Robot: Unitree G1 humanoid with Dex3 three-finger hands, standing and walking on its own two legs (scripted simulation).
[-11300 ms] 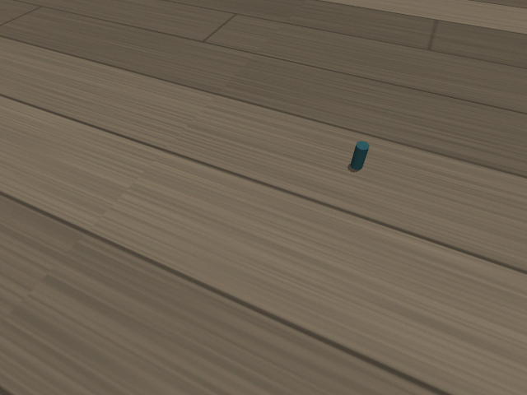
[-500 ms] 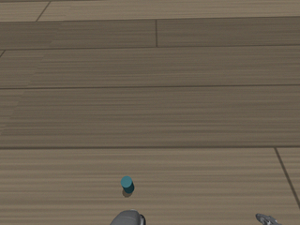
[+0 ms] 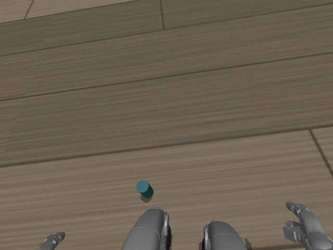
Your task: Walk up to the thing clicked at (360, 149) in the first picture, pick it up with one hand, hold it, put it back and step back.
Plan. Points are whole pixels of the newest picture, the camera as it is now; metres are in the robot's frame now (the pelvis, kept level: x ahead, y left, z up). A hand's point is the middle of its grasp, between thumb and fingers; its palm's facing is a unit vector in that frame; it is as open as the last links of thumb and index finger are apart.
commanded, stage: walk up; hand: left
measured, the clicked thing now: (145, 189) +0.38 +0.23 -0.66
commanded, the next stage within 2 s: stand in 0.42 s
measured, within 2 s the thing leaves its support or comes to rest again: neither
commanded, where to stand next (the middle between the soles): +0.04 +0.02 m, yaw +1 degrees
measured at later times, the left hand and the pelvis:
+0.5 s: hand out of the picture +0.03 +0.30 -0.13, palm faces +0.08 -0.94 -0.34, open 7.4 cm; pelvis -0.01 +0.03 +0.03, yaw +4 degrees
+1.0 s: hand out of the picture +0.10 +0.27 -0.11, palm faces +0.04 -0.94 -0.35, open 7.4 cm; pelvis +0.02 +0.01 +0.04, yaw +5 degrees
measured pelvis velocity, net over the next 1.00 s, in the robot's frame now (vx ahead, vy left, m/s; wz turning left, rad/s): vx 0.02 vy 0.01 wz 0.08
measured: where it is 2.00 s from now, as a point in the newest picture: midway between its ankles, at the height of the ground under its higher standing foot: outside the picture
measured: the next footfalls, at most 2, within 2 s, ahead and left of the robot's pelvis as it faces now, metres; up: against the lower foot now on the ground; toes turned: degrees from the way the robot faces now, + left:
left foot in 0.38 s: +0.02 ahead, +0.13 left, +0.00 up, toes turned +6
right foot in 0.66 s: +0.09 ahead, -0.11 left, +0.00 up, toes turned +6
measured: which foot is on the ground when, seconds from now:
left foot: up 0.00-0.36, down 0.38-1.00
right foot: down 0.00-0.38, up 0.40-0.64, down 0.66-1.00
